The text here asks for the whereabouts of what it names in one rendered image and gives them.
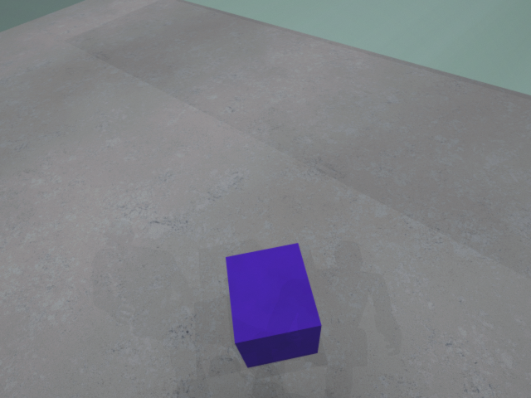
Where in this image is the carton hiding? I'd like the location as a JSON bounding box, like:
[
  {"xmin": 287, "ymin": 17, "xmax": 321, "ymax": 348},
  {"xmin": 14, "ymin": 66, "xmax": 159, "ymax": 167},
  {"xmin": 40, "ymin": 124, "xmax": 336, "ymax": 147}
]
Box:
[{"xmin": 226, "ymin": 243, "xmax": 322, "ymax": 368}]

